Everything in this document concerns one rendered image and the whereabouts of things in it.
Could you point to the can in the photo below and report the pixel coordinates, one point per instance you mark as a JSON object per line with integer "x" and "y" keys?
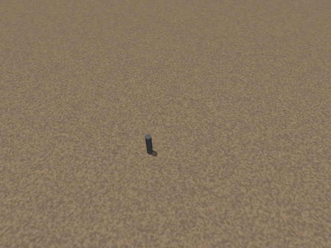
{"x": 148, "y": 140}

